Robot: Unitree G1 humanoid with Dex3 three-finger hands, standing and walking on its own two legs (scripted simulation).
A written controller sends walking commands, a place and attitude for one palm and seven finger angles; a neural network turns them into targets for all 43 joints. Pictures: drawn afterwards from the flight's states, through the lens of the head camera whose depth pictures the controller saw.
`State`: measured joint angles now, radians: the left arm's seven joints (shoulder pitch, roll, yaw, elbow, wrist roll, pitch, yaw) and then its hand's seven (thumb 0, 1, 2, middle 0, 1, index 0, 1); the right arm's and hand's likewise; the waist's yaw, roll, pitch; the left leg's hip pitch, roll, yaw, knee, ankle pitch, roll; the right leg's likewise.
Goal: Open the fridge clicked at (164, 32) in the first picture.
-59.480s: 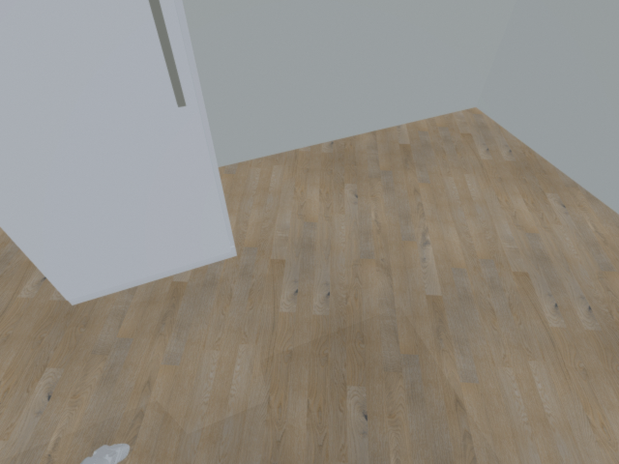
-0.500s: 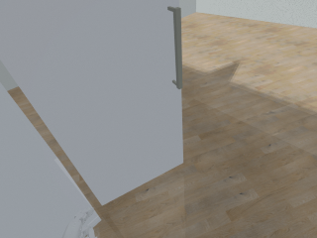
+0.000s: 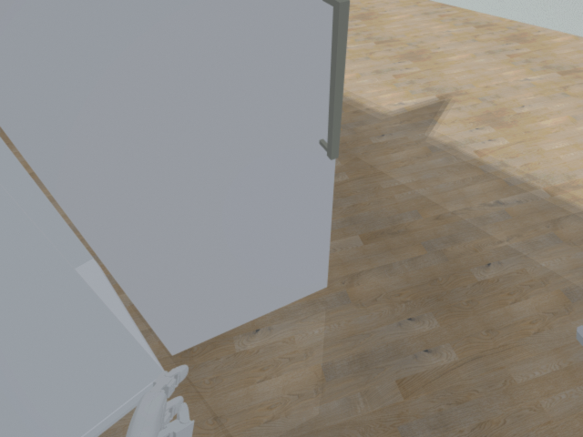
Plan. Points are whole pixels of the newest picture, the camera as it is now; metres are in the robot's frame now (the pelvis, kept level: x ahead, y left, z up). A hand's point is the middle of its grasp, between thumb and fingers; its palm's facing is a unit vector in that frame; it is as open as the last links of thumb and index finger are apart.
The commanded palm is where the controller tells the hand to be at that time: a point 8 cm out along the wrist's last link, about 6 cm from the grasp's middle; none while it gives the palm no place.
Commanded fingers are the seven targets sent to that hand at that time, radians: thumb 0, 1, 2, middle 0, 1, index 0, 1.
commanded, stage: stop stepping back and stand still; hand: right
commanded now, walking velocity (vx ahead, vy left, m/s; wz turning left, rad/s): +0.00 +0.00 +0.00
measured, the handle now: (330, 86) +0.71 -0.04 +0.14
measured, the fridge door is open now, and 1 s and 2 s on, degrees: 106 106 106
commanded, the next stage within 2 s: let the arm hang, fingers relaxed in 0.48 s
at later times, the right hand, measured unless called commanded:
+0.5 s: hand (547, 322) +0.21 -0.23 +0.15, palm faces +0.40 +0.79 -0.47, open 7.4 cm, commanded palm +0.15 -0.27 +0.17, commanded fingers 0.00 -0.90 -0.90 0.20 0.30 0.20 0.30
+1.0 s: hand out of the picture -0.01 -0.18 -0.19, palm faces +0.03 +0.99 -0.15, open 7.1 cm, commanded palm none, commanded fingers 0.00 -0.90 -0.90 0.20 0.30 0.20 0.30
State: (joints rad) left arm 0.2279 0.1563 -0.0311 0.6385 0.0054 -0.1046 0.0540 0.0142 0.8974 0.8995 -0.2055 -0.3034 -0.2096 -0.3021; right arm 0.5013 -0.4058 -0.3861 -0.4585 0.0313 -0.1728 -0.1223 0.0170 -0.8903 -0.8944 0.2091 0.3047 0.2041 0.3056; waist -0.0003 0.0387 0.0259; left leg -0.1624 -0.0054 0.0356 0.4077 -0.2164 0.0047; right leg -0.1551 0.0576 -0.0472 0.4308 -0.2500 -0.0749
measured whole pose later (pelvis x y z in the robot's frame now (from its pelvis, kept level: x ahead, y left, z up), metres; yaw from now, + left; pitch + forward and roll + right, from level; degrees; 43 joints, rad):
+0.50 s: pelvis +0.02 +0.03 +0.00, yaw -1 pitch +1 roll +1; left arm 0.20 0.22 0.00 0.59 -0.02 -0.03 0.09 0.01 0.90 0.90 -0.20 -0.30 -0.21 -0.30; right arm 0.55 -0.41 -0.38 -0.45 0.04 -0.18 -0.15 0.02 -0.89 -0.89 0.21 0.31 0.21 0.31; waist 0.01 -0.01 -0.02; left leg -0.21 -0.03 0.06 0.46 -0.27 0.04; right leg -0.21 0.03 -0.02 0.49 -0.30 -0.04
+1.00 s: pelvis +0.00 +0.00 +0.00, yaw -2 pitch +0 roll +1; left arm 0.29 0.21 -0.03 1.00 0.02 0.01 0.02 0.01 0.90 0.90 -0.20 -0.30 -0.21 -0.30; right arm 0.30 -0.21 0.01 1.03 -0.01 0.03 -0.01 0.00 -0.97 -0.89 0.21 0.30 0.20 0.30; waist -0.01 0.05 0.07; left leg -0.19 0.01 0.07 0.42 -0.23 0.00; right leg -0.21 0.07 -0.01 0.47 -0.26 -0.09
